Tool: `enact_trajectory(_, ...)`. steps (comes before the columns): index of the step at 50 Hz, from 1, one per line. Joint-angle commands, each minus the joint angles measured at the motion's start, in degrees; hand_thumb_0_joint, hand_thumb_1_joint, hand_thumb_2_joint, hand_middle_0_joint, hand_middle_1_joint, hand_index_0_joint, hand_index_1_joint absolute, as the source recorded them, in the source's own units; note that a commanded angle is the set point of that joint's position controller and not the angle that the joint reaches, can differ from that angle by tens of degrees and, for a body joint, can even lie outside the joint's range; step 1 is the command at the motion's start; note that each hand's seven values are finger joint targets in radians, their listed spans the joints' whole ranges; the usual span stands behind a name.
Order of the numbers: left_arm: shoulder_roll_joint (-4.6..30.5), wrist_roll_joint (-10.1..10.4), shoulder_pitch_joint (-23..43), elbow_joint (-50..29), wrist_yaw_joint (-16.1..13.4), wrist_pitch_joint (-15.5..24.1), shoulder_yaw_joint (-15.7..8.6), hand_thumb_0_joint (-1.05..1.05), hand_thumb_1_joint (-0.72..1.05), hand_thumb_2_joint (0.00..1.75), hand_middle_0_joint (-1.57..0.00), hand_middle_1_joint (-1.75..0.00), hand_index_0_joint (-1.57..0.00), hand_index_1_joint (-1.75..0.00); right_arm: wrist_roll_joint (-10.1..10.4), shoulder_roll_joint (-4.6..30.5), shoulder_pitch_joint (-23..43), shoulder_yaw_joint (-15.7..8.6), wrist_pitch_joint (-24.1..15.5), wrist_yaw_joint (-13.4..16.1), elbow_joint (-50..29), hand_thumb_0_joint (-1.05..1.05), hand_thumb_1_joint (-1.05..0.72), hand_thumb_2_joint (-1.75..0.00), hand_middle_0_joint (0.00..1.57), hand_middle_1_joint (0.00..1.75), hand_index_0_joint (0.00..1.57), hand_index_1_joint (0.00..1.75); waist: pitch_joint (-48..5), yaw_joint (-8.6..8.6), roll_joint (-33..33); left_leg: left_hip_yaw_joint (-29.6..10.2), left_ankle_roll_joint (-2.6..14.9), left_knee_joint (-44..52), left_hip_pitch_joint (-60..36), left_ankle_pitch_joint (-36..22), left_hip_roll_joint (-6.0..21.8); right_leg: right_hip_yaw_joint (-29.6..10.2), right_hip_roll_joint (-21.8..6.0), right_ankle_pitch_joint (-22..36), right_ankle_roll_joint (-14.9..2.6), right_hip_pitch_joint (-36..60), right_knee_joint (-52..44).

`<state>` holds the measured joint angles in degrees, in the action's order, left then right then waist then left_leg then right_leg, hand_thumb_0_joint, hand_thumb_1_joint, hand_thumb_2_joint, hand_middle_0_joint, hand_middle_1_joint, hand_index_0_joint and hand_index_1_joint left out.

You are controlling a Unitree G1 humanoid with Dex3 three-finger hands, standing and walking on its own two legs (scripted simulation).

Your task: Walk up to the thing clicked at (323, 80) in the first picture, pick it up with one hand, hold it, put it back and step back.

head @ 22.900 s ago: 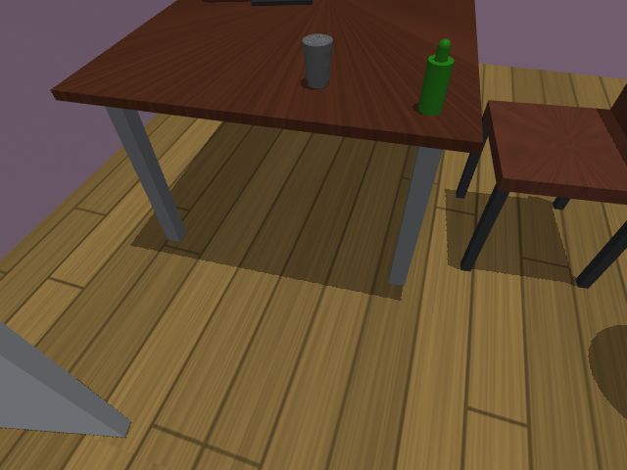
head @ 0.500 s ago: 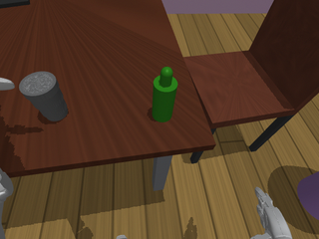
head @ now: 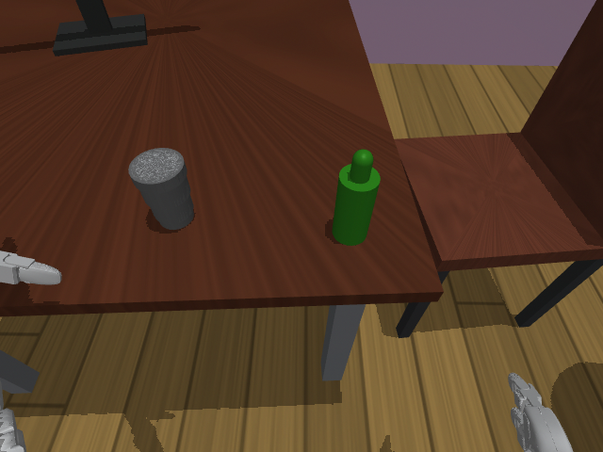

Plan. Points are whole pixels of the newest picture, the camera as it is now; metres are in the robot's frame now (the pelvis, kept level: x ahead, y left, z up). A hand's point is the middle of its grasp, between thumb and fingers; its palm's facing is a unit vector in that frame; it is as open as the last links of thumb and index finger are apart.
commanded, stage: sink last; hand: left
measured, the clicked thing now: (167, 192) +0.49 +0.24 +0.05
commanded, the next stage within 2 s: home in 0.74 s
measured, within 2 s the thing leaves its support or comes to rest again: neither
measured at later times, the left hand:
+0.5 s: hand (31, 389) +0.17 +0.24 +0.16, palm faces +0.43 -0.79 -0.43, open 17.4 cm
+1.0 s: hand (0, 415) +0.16 +0.29 +0.12, palm faces +0.50 -0.75 -0.43, open 17.4 cm
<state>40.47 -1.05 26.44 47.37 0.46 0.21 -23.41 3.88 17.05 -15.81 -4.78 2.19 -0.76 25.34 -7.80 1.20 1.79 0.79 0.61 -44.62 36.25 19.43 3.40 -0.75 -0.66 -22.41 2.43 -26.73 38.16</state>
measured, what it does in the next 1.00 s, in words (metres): stands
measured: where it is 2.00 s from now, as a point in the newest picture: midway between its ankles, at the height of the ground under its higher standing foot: outside the picture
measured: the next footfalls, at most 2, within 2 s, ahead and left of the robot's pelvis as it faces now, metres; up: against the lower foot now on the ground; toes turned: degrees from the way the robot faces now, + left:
none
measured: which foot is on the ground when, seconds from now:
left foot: down 0.00-1.00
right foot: down 0.00-1.00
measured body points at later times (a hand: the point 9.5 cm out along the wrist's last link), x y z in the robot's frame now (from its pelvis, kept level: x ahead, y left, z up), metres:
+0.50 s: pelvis -0.02 -0.03 +0.01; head -0.03 -0.06 +0.46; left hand +0.14 +0.28 +0.19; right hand +0.16 -0.30 -0.06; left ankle +0.02 +0.10 -0.71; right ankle -0.04 -0.17 -0.71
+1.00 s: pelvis -0.02 -0.04 +0.02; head -0.02 -0.05 +0.47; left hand +0.13 +0.32 +0.14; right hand +0.14 -0.31 -0.05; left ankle +0.02 +0.10 -0.71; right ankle -0.04 -0.17 -0.71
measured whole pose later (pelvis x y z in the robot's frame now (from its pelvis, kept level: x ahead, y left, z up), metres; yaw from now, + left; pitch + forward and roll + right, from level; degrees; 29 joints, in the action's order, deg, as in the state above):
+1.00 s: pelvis -0.02 -0.04 +0.02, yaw +2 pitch -1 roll +0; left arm 21.5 4.1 -22.0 0.0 -2.7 17.0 -25.7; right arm 2.4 14.9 -18.8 -8.7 -6.1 3.6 28.4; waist 0.9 -3.1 1.2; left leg 0.7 -1.6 -32.5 18.9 12.6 2.1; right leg -0.2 -1.9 -20.6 1.3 -13.3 34.8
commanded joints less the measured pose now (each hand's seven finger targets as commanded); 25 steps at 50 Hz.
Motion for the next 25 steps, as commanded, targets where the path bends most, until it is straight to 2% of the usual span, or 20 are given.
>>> enact_trajectory(1, 11.6, 2.9, -2.0, -33.1, -1.7, 3.6, -3.4, 0.0, -0.57, 0.01, -0.08, -0.05, -0.08, -0.05, 0.7, 7.7, -1.8, -3.8, -2.5, 1.3, -11.6, 0.0, 0.5, -0.06, 0.05, 0.05, 0.05, 0.05, -12.5, -1.98, 5.9, -0.6, -1.0, 8.5, -20.7, -19.1, -0.4, 5.5, 2.4, 14.2, -3.14, 0.9, -4.3)
enact_trajectory(2, 12.1, 3.4, -6.7, -39.8, -2.5, 3.8, -5.1, 0.0, -0.57, 0.01, -0.08, -0.06, -0.08, -0.05, 0.9, 9.3, -0.9, -5.9, -2.3, 1.9, -13.0, 0.0, 0.5, -0.06, 0.06, 0.05, 0.05, 0.05, -13.4, -2.58, 5.9, -0.1, -1.0, 8.7, -21.0, -19.9, -0.8, 5.5, 2.3, 15.5, -3.08, 2.5, -3.9)
enact_trajectory(3, 11.2, 3.9, -12.0, -43.9, -3.1, 3.8, -6.0, 0.0, -0.56, 0.0, -0.08, -0.05, -0.09, -0.04, 0.9, 9.5, -1.7, -6.5, -2.0, 2.2, -12.7, 0.0, 0.5, -0.06, 0.06, 0.05, 0.05, 0.05, -11.0, -2.98, 5.8, 0.2, -1.2, 9.3, -19.8, -18.5, -1.0, 5.5, 2.3, 14.6, -3.07, 3.4, -4.3)
enact_trajectory(4, 10.8, 4.6, -13.4, -53.1, -3.7, 4.1, -6.7, 0.0, -0.57, 0.0, -0.08, -0.05, -0.09, -0.04, 0.8, 8.4, -1.7, -5.8, -1.8, 2.3, -12.2, 0.0, 0.49, -0.07, 0.06, 0.05, 0.05, 0.05, -11.7, -3.85, 8.2, 0.4, -1.43, 9.9, -20.8, -18.1, -1.0, 5.2, 2.2, 14.3, -3.28, 4.1, -4.4)
enact_trajectory(5, 9.1, 4.9, -17.1, -54.5, -4.3, 3.9, -6.8, 0.0, -0.56, 0.0, -0.08, -0.05, -0.09, -0.04, 0.9, 8.3, -1.8, -6.4, -1.7, 2.7, -11.6, 0.0, 0.49, -0.06, 0.06, 0.05, 0.05, 0.05, -8.5, -3.26, 7.8, 0.2, -1.6, 10.5, -19.9, -16.4, -0.8, 5.0, 2.3, 13.2, -3.27, 3.7, -4.4)
enact_trajectory(6, 9.3, 5.3, -18.5, -61.8, -5.1, 4.5, -8.4, 0.0, -0.56, 0.0, -0.08, -0.06, -0.09, -0.04, 0.9, 7.9, -0.8, -6.5, -1.8, 3.1, -12.0, 0.0, 0.49, -0.06, 0.06, 0.05, 0.05, 0.05, -9.7, -4.55, 9.0, 0.2, -1.8, 11.0, -20.7, -16.0, -0.8, 4.7, 2.1, 12.8, -3.4, 4.5, -4.2)
enact_trajectory(7, 8.8, 5.5, -21.8, -62.4, -5.8, 4.4, -9.2, 0.0, -0.56, 0.0, -0.08, -0.06, -0.09, -0.04, 0.9, 8.8, 0.2, -7.8, -1.8, 3.6, -13.1, 0.0, 0.48, -0.07, 0.06, 0.05, 0.05, 0.05, -8.8, -4.05, 8.4, 0.5, -1.71, 11.1, -20.4, -15.3, -0.9, 4.2, 2.0, 12.7, -3.17, 5.0, -4.7)
enact_trajectory(8, 6.3, 5.7, -25.3, -62.5, -6.3, 4.5, -8.8, 0.0, -0.55, 0.0, -0.08, -0.05, -0.09, -0.04, 0.7, 7.7, 0.1, -6.7, -1.7, 3.9, -13.1, 0.0, 0.49, -0.06, 0.06, 0.05, 0.05, 0.05, -6.5, -3.88, 6.7, 0.5, -1.55, 11.2, -19.6, -14.6, -0.9, 4.0, 2.0, 12.5, -2.95, 5.3, -4.9)
enact_trajectory(10, 3.7, 6.1, -26.7, -65.1, -7.2, 5.1, -8.6, 0.0, -0.56, 0.0, -0.09, -0.06, -0.1, -0.04, 0.2, 9.5, 1.8, -8.6, -1.9, 4.9, -14.5, 0.0, 0.48, -0.06, 0.06, 0.05, 0.05, 0.05, -5.6, -3.24, 5.8, 0.6, -1.41, 11.6, -19.6, -12.2, -0.9, 3.4, 2.0, 11.1, -2.68, 5.7, -5.4)
enact_trajectory(12, 0.5, 6.2, -29.8, -69.6, -7.4, 6.2, -7.1, 0.0, -0.55, 0.0, -0.08, -0.06, -0.09, -0.04, -0.1, 6.0, 1.0, -6.3, -2.2, 5.5, -13.5, 0.0, 0.49, -0.06, 0.06, 0.05, 0.05, 0.05, -4.8, -3.92, 6.7, 1.6, -1.16, 11.2, -19.5, -11.0, -1.6, 3.0, 1.5, 10.2, -2.54, 5.4, -6.0)
enact_trajectory(15, -5.8, 6.4, -36.2, -73.9, -6.8, 7.1, -2.9, 0.0, -0.53, 0.0, -0.07, -0.06, -0.09, -0.04, -0.7, 6.2, 0.5, -6.9, -3.5, 6.1, -14.1, 0.0, 0.5, -0.06, 0.06, 0.05, 0.05, 0.05, -3.5, -2.74, 3.7, 2.3, -0.64, 10.7, -20.4, -10.3, -1.9, 3.0, 1.3, 10.2, -2.11, 4.8, -6.2)
enact_trajectory(16, -6.5, 6.3, -38.6, -73.6, -6.6, 7.3, -2.6, 0.0, -0.54, 0.0, -0.07, -0.06, -0.09, -0.04, -0.9, 6.6, -0.5, -7.4, -3.9, 6.2, -12.9, 0.0, 0.5, -0.06, 0.06, 0.05, 0.05, 0.05, -2.7, -2.51, 2.6, 2.3, -0.5, 10.9, -20.7, -9.9, -2.0, 3.2, 1.3, 9.6, -2.11, 4.4, -6.2)
enact_trajectory(17, -8.8, 6.0, -40.6, -75.0, -6.1, 7.7, -0.4, 0.0, -0.54, 0.0, -0.07, -0.06, -0.09, -0.05, -1.0, 4.3, -1.2, -5.7, -4.1, 5.9, -11.3, 0.0, 0.5, -0.06, 0.06, 0.05, 0.05, 0.05, -1.0, -2.81, 2.3, 2.4, -0.39, 11.1, -20.7, -9.4, -2.1, 3.3, 1.2, 9.2, -2.11, 3.7, -6.4)
enact_trajectory(18, -8.7, 6.2, -42.6, -75.4, -5.9, 8.0, -0.9, 0.0, -0.53, 0.0, -0.07, -0.07, -0.09, -0.05, -1.1, 5.4, -1.2, -6.8, -4.5, 5.9, -11.7, 0.0, 0.5, -0.06, 0.06, 0.05, 0.05, 0.05, 0.0, -2.86, 0.9, 2.3, -0.26, 11.2, -20.3, -9.2, -2.1, 3.5, 1.2, 8.7, -1.98, 3.6, -6.7)
enact_trajectory(19, -7.2, 6.4, -44.2, -76.4, -5.7, 8.5, -2.9, 0.0, -0.53, 0.0, -0.07, -0.07, -0.09, -0.05, -1.1, 7.6, -0.7, -8.7, -5.0, 6.1, -12.8, 0.0, 0.5, -0.06, 0.06, 0.05, 0.05, 0.05, 0.7, -2.94, -0.5, 2.3, -0.22, 11.3, -20.2, -8.3, -2.1, 3.7, 1.3, 7.7, -1.91, 3.6, -6.9)
enact_trajectory(20, -6.3, 6.3, -45.2, -78.5, -5.7, 9.3, -4.3, 0.0, -0.52, 0.0, -0.07, -0.07, -0.08, -0.05, -1.0, 6.8, -0.8, -8.3, -5.4, 5.9, -12.9, 0.0, 0.52, -0.05, 0.06, 0.05, 0.05, 0.05, 0.3, -3.41, -0.9, 2.3, -0.14, 11.4, -20.3, -8.4, -2.3, 3.7, 1.0, 7.9, -1.86, 4.1, -7.1)
enact_trajectory(21, -5.7, 6.3, -45.9, -79.8, -5.4, 10.0, -5.2, 0.0, -0.53, 0.0, -0.07, -0.06, -0.08, -0.05, -1.2, 8.3, -2.2, -10.1, -5.6, 5.9, -13.5, 0.0, 0.51, -0.06, 0.06, 0.05, 0.05, 0.05, 0.2, -2.71, -2.4, 2.3, 0.03, 11.4, -20.8, -8.6, -2.4, 3.7, 1.0, 8.3, -1.62, 4.3, -7.4)
enact_trajectory(22, -5.7, 6.5, -48.7, -79.6, -5.2, 10.4, -5.9, 0.0, -0.52, 0.0, -0.06, -0.07, -0.08, -0.05, -1.1, 8.4, -2.9, -10.6, -5.6, 5.9, -12.7, 0.0, 0.52, -0.05, 0.06, 0.05, 0.05, 0.05, 1.4, -3.32, -2.8, 2.3, 0.09, 11.7, -20.5, -8.3, -2.5, 3.8, 1.0, 8.0, -1.58, 4.3, -7.6)
enact_trajectory(24, -4.8, 6.9, -50.7, -81.3, -4.8, 11.7, -8.3, 0.0, -0.53, 0.0, -0.07, -0.06, -0.08, -0.04, -0.9, 4.4, -4.1, -8.3, -5.8, 5.2, -9.7, 0.0, 0.51, -0.05, 0.06, 0.05, 0.05, 0.05, 3.9, -4.78, -1.7, 2.6, 0.02, 11.8, -18.9, -7.7, -2.9, 3.6, 0.6, 7.6, -1.48, 3.8, -8.2)
enact_trajectory(25, -4.6, 6.7, -48.8, -81.9, -4.6, 12.5, -8.5, 0.0, -0.53, 0.0, -0.06, -0.06, -0.08, -0.05, -1.0, 3.8, -3.4, -8.0, -6.1, 5.1, -10.3, 0.0, 0.52, -0.05, 0.06, 0.05, 0.05, 0.05, 4.4, -4.18, -2.5, 2.5, 0.08, 12.0, -19.2, -7.6, -2.9, 3.5, 0.5, 7.6, -1.27, 3.7, -8.4)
